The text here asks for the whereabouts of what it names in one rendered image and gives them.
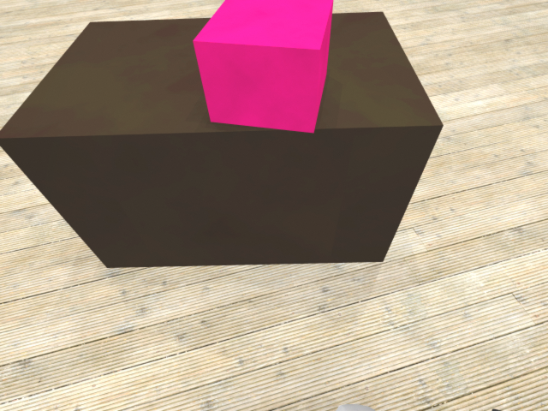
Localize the carton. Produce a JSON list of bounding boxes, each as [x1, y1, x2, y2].
[[193, 0, 333, 133]]

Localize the pedestal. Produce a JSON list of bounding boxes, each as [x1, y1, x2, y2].
[[0, 12, 443, 268]]

